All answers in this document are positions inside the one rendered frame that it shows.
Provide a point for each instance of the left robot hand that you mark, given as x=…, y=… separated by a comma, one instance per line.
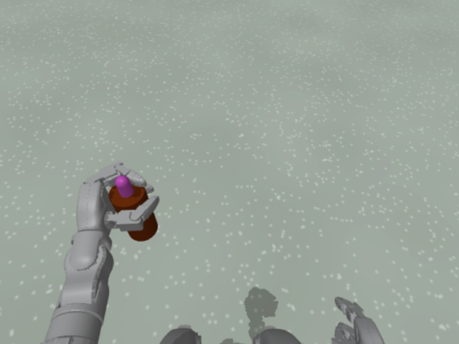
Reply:
x=95, y=211

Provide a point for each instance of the bottle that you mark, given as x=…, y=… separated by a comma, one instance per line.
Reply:
x=124, y=196

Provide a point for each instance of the right robot hand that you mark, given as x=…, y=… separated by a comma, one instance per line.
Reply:
x=364, y=331

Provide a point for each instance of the left robot arm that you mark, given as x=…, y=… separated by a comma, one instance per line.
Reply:
x=80, y=309

